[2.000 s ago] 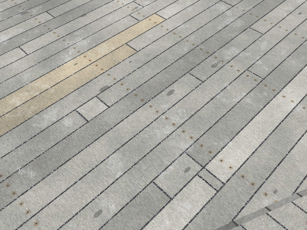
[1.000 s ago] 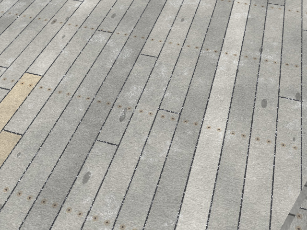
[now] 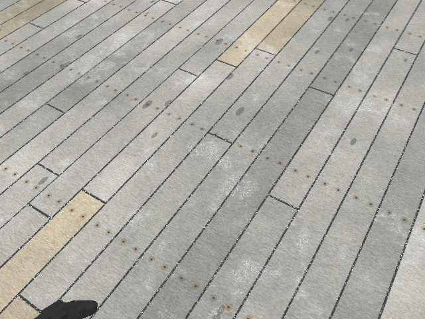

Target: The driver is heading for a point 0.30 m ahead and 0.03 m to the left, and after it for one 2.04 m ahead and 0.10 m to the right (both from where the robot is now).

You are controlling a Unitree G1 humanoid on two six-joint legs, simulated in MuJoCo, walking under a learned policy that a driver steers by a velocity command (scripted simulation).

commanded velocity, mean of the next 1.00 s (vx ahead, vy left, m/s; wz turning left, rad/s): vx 0.50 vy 0.00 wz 0.02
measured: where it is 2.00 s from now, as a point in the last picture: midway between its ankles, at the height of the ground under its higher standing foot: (216, 181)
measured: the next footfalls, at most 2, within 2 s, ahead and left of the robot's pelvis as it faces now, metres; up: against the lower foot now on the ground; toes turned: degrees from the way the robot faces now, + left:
left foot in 0.44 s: +0.36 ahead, +0.20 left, +0.00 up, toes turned +16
right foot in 0.96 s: +0.67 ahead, -0.02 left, +0.00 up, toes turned -5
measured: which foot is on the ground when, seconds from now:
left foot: up 0.00-0.42, down 0.44-0.98, up 1.00-1.00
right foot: down 0.00-0.42, up 0.44-0.94, down 0.96-1.00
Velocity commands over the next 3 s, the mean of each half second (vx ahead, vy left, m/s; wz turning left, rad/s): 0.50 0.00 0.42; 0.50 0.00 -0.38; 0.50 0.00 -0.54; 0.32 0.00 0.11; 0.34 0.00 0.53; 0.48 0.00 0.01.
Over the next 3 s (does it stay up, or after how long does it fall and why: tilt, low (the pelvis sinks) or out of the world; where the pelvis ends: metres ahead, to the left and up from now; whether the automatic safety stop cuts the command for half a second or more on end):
stays up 1.42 -0.01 0.01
